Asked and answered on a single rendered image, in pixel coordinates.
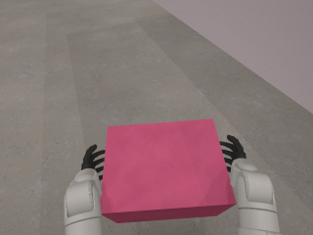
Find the carton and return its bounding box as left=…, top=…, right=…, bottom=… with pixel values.
left=100, top=118, right=237, bottom=223

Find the robot right hand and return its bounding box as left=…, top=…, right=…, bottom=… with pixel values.
left=219, top=135, right=246, bottom=172

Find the robot left hand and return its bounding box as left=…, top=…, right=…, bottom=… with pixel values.
left=81, top=144, right=106, bottom=180

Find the right robot forearm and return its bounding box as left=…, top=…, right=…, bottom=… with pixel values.
left=230, top=158, right=283, bottom=235

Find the left robot forearm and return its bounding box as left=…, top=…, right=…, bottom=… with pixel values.
left=64, top=168, right=104, bottom=235

